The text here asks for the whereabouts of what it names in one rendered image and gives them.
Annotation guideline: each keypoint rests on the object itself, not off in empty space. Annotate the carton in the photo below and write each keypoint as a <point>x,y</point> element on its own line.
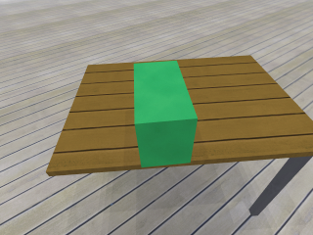
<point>164,116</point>

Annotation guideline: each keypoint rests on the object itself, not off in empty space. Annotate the table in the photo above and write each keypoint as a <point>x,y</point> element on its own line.
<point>243,115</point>

